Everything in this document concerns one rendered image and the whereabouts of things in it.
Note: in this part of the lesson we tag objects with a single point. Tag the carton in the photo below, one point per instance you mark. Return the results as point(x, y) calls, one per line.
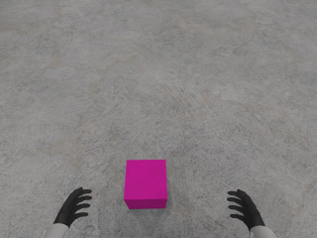
point(145, 184)

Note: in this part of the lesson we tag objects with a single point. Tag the right robot forearm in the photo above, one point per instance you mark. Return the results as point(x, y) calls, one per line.
point(261, 232)

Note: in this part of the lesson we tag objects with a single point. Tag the robot left hand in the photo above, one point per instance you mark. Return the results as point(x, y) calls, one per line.
point(67, 214)

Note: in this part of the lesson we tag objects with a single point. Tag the robot right hand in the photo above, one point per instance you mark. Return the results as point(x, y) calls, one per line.
point(251, 216)

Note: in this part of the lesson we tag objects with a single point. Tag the left robot forearm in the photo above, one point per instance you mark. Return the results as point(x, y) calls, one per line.
point(57, 230)

